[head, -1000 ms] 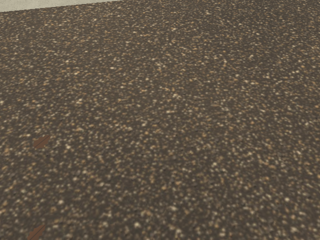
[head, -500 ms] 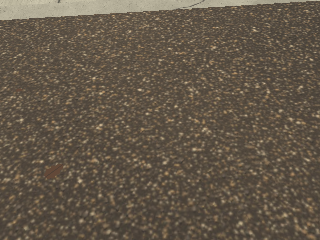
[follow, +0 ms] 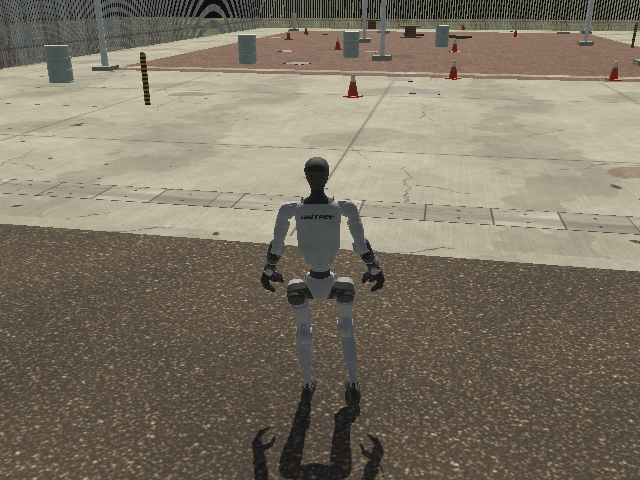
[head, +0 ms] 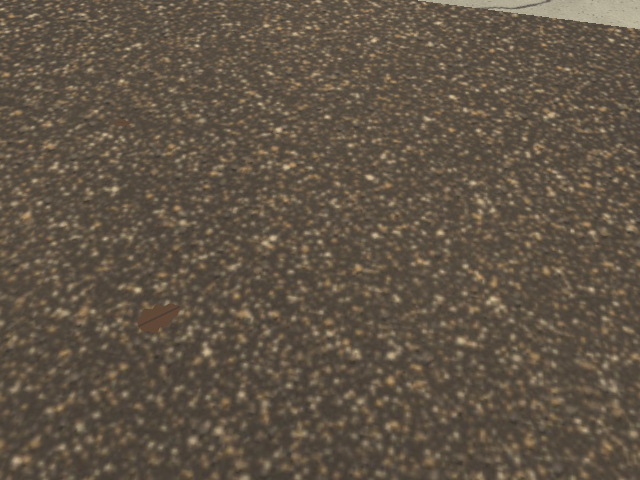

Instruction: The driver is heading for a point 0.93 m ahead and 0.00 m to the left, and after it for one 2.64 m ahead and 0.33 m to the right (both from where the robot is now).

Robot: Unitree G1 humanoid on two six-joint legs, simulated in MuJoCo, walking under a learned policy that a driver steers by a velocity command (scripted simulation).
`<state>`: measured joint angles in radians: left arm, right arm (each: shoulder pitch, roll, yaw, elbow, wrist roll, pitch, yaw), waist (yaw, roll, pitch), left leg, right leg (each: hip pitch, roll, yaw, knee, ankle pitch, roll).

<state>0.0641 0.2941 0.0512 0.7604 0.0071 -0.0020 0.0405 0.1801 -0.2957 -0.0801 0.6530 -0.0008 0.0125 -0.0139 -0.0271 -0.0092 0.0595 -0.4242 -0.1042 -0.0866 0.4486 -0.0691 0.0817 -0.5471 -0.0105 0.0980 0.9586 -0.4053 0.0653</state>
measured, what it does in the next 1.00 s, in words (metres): walks ahead: right foot, then left foot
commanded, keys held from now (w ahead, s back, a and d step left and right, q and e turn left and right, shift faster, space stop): q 0.12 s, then no key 0.34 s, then w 0.54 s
